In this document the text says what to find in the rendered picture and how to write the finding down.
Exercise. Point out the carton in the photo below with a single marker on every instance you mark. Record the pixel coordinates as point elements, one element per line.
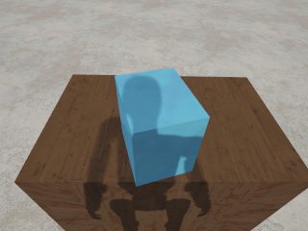
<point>162,123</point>

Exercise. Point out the pedestal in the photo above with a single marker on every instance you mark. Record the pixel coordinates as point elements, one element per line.
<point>79,172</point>

